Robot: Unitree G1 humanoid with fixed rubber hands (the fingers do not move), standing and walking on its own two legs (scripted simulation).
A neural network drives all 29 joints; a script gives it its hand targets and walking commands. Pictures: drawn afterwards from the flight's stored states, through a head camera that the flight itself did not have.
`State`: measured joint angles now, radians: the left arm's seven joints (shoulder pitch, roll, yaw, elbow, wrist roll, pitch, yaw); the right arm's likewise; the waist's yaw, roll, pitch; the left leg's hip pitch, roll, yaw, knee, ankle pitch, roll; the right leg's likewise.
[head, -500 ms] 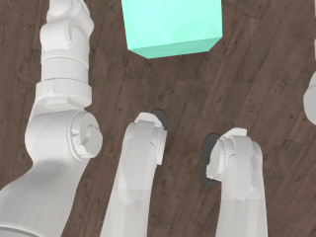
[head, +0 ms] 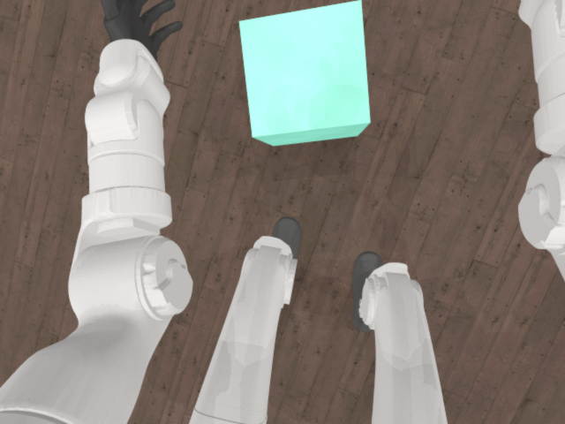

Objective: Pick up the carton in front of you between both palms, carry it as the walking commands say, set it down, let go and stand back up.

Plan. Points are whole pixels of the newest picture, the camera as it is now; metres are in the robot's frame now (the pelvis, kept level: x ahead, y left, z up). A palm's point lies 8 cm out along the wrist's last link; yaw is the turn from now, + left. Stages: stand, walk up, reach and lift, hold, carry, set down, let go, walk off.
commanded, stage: set down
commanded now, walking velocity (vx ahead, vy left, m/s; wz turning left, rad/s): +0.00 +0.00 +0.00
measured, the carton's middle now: (308, 88) +0.55 +0.11 -0.47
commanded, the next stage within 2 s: let go in 0.04 s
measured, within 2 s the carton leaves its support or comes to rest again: neither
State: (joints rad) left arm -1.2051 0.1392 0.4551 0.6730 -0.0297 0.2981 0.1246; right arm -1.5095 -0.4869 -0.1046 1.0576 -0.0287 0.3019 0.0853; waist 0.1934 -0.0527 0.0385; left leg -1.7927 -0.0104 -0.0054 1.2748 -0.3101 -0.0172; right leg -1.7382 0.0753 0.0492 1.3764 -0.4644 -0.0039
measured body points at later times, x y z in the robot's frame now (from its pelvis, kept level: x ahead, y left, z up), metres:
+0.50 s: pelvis +0.04 +0.02 +0.11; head +0.29 +0.01 +0.49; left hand +0.41 +0.26 +0.01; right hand +0.48 -0.15 +0.00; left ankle +0.11 +0.12 -0.56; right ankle +0.05 -0.11 -0.56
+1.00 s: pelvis +0.09 +0.01 +0.17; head +0.18 +0.00 +0.61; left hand +0.26 +0.25 +0.10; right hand +0.34 -0.20 +0.08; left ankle +0.11 +0.12 -0.56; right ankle +0.05 -0.11 -0.56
